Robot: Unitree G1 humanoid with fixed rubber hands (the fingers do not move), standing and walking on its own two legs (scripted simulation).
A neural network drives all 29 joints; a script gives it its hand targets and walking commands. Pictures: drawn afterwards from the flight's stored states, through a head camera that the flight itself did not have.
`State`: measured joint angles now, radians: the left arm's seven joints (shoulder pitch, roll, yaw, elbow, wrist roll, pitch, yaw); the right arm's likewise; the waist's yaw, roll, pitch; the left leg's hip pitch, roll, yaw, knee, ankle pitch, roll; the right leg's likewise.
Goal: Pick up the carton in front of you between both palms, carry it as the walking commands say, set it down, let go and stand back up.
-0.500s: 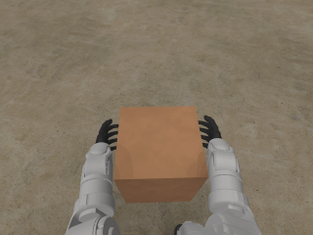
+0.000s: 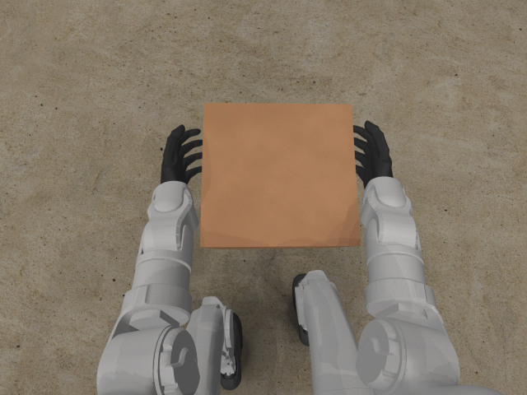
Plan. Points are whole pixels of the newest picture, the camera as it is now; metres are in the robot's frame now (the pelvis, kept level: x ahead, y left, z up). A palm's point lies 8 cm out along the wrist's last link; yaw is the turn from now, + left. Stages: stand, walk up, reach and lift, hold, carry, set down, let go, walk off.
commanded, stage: set down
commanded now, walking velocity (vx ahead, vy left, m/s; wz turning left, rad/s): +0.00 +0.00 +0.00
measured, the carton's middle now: (272, 189) +0.41 -0.06 -0.15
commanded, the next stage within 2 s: none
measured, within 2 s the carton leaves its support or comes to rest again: neither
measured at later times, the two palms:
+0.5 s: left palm (207, 180) +0.47 +0.06 -0.23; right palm (355, 190) +0.41 -0.23 -0.23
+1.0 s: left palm (223, 186) +0.50 +0.05 -0.38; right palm (345, 192) +0.44 -0.24 -0.37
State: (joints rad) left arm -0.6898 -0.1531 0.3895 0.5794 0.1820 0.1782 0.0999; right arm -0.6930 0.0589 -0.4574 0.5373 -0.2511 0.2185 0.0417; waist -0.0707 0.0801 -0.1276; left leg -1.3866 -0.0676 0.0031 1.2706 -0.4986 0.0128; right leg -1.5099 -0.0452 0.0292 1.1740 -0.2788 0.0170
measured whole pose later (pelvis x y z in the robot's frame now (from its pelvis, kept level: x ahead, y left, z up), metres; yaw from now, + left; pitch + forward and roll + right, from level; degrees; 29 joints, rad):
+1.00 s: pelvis -0.04 +0.00 -0.23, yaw +0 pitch +48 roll +0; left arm -1.28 0.14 0.20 0.94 0.08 0.19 0.15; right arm -1.19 -0.12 -0.48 0.79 -0.10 0.22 -0.06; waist -0.15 0.05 0.05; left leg -2.25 -0.11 0.01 2.08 -0.66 0.00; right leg -2.38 -0.02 0.05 1.91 -0.35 0.04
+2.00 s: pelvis -0.05 +0.00 -0.26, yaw +0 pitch +41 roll -1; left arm -1.43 0.16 0.20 1.10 0.15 0.13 0.05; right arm -1.34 -0.30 -0.47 1.13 -0.01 0.09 0.03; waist -0.13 -0.01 0.23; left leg -2.27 -0.13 -0.01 2.21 -0.67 -0.01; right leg -2.39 -0.03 0.04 2.02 -0.35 0.04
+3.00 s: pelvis -0.03 -0.01 -0.16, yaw +0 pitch +46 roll +2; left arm -1.20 0.31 0.13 0.92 -0.04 0.15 0.05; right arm -1.00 -0.21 -0.33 0.76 0.09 0.12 -0.08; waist -0.13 0.03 -0.02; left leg -2.00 -0.08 -0.01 1.85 -0.65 -0.02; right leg -2.15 0.00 0.04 1.70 -0.36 0.02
